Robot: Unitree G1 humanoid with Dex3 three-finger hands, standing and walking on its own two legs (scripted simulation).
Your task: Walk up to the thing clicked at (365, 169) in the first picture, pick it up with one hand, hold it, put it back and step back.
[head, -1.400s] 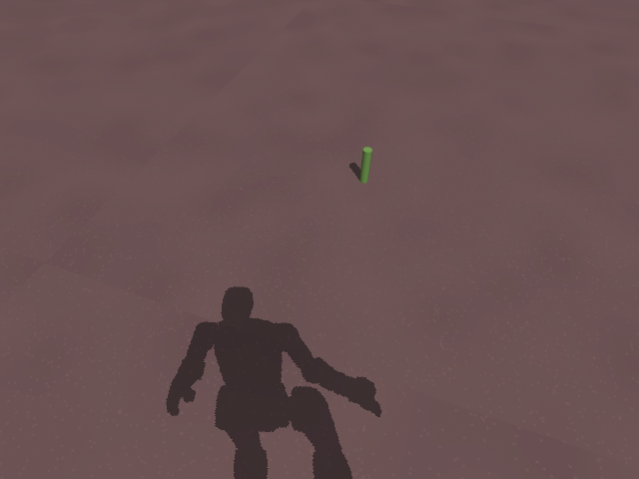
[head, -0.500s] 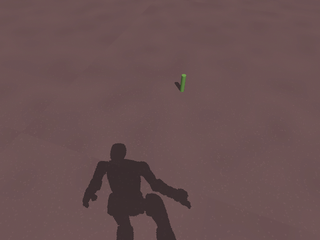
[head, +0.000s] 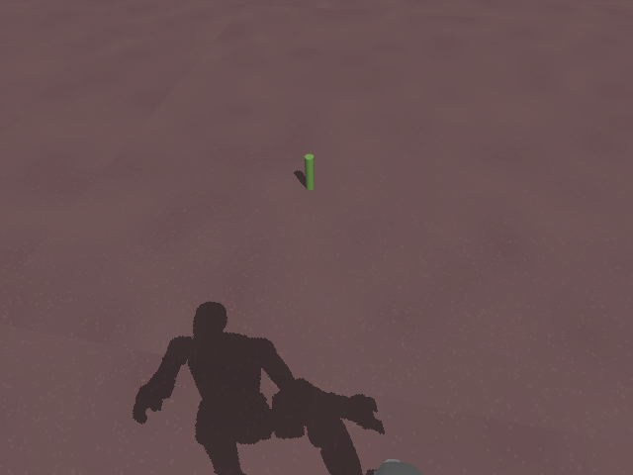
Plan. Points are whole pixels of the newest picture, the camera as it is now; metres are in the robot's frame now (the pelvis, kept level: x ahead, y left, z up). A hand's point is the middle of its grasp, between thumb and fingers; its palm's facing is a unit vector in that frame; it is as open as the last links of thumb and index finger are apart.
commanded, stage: walk up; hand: left
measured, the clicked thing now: (309, 172) +1.46 +0.03 -0.68
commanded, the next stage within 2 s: none
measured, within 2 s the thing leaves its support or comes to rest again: neither
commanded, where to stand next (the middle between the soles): +1.14 -0.16 m, yaw -10 degrees
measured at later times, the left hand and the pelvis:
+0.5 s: hand (179, 386) +0.29 +0.23 -0.16, palm faces -0.13 -0.93 -0.34, open 7.4 cm; pelvis +0.23 -0.04 -0.02, yaw -7 degrees
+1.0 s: hand (255, 214) +0.64 +0.14 -0.12, palm faces -0.22 -0.89 -0.40, open 7.4 cm; pelvis +0.47 -0.10 -0.02, yaw -11 degrees
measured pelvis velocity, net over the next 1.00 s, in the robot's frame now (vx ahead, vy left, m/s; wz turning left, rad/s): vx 0.47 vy -0.10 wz -0.19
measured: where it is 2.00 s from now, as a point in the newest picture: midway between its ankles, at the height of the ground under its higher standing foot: (354, 282)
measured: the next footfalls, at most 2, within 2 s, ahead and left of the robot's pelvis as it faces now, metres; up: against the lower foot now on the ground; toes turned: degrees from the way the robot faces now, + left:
right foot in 0.06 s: +0.16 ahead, -0.17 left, +0.00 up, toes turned -6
left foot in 0.48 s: +0.39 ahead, +0.08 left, +0.00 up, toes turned -1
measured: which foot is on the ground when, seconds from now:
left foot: down 0.00-0.08, up 0.10-0.46, down 0.48-0.92, up 0.94-1.00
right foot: up 0.00-0.04, down 0.06-0.52, up 0.54-0.88, down 0.90-1.00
